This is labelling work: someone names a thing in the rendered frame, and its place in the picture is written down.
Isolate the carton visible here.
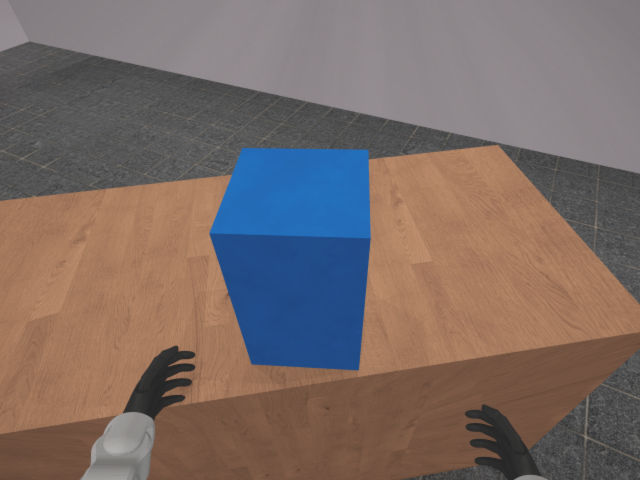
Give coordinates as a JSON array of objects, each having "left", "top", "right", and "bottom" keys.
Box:
[{"left": 209, "top": 148, "right": 371, "bottom": 370}]

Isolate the left robot hand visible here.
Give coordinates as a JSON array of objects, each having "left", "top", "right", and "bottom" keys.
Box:
[{"left": 123, "top": 346, "right": 195, "bottom": 421}]

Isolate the right robot hand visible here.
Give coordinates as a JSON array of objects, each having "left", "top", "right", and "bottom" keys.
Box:
[{"left": 465, "top": 404, "right": 542, "bottom": 480}]

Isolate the pedestal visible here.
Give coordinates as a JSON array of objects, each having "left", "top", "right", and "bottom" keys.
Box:
[{"left": 0, "top": 145, "right": 640, "bottom": 480}]

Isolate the left robot forearm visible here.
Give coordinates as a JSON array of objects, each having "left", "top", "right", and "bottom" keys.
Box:
[{"left": 80, "top": 412, "right": 155, "bottom": 480}]

